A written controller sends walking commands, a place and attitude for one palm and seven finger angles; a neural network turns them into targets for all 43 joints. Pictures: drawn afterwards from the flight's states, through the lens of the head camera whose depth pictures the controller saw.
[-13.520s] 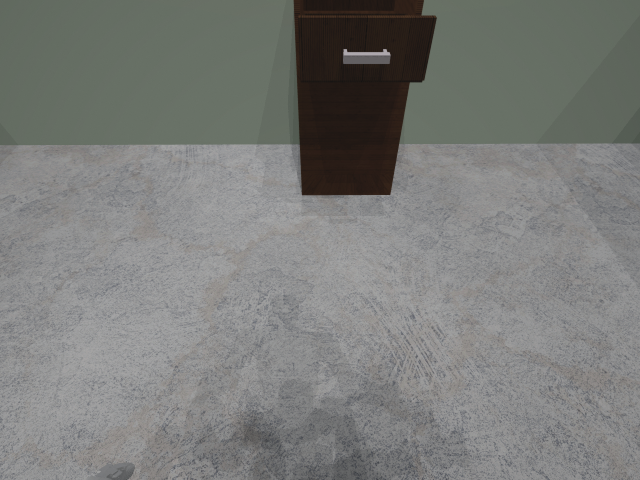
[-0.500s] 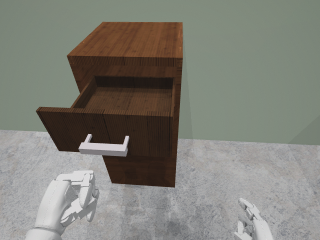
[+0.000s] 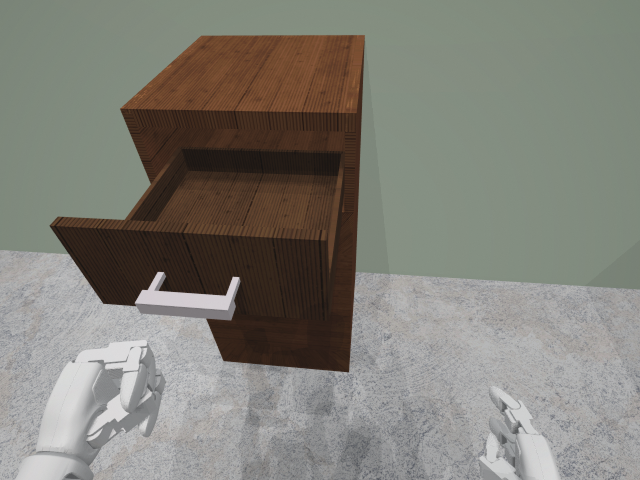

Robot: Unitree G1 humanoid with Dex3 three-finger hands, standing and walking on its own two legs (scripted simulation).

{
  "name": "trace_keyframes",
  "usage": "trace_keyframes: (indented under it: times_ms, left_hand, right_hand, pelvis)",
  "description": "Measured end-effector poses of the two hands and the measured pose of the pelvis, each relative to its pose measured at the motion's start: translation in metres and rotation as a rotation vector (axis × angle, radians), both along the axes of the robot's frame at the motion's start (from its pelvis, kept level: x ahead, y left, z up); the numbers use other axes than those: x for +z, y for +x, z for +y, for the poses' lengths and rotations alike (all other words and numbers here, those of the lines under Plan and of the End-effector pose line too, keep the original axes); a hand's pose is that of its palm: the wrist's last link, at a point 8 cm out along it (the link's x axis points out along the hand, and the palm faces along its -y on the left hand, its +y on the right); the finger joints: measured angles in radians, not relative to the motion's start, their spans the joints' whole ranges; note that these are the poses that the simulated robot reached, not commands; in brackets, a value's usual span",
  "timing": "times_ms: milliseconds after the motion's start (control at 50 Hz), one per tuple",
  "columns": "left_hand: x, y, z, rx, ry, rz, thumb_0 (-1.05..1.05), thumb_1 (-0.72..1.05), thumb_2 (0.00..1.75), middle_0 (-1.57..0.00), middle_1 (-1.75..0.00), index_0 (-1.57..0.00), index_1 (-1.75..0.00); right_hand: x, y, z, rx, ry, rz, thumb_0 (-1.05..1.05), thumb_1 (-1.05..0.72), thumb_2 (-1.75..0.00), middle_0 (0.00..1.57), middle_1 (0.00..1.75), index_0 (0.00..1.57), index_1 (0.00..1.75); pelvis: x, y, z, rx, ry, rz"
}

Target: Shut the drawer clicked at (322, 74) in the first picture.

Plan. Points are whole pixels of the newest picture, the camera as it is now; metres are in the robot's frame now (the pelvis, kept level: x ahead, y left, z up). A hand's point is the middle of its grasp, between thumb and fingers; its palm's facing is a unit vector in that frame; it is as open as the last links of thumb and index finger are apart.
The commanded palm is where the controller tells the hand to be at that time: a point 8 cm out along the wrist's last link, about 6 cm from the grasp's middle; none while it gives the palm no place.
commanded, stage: bring the fist close to the handle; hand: left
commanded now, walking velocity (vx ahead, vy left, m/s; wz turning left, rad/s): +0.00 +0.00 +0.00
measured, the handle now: (191, 292) +0.36 +0.23 +0.04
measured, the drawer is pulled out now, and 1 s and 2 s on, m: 0.28 0.28 0.26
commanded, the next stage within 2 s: push the drawer shut in 1.12 s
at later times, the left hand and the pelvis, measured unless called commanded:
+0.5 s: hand (180, 388) +0.21 +0.18 +0.06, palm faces -0.04 -1.00 -0.04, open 3.3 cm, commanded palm +0.19 +0.24 +0.07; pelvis -0.01 +0.03 -0.01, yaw -1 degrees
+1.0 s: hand (199, 371) +0.24 +0.18 +0.04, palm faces -0.02 -1.00 -0.04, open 3.3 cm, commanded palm +0.21 +0.23 +0.05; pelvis -0.01 +0.04 -0.03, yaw -2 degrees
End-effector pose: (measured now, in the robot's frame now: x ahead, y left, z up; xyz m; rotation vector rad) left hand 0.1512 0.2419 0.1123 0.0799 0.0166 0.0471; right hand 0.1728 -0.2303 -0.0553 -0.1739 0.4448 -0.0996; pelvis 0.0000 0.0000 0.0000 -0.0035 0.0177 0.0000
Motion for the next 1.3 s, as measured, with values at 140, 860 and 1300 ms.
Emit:
trace_keyframes:
  times_ms: [140,860,1300]
  left_hand:
    - [-0.014,0.009,-0.002,-0.037,-0.020,0.012,0.02,0.90,0.90,-1.40,-1.60,-1.40,-1.60]
    - [-0.073,0.071,-0.011,-0.091,-0.051,0.012,0.02,0.90,0.90,-1.40,-1.60,-1.40,-1.60]
    - [-0.064,0.063,-0.018,-0.062,-0.021,-0.025,0.02,0.90,0.90,-1.40,-1.60,-1.40,-1.60]
  right_hand:
    - [-0.005,0.000,0.000,-0.012,-0.012,0.032,0.02,-0.90,-0.90,0.20,0.30,0.20,0.30]
    - [-0.045,-0.045,0.027,-0.055,-0.022,0.244,0.02,-0.90,-0.90,0.20,0.30,0.20,0.30]
    - [-0.045,-0.028,0.017,-0.033,-0.008,0.230,0.02,-0.90,-0.90,0.20,0.30,0.20,0.30]
  pelvis:
    - [-0.002,0.002,0.005,-0.001,0.000,0.020]
    - [-0.026,-0.012,0.038,-0.030,-0.016,0.131]
    - [-0.028,-0.010,0.021,-0.016,-0.010,0.125]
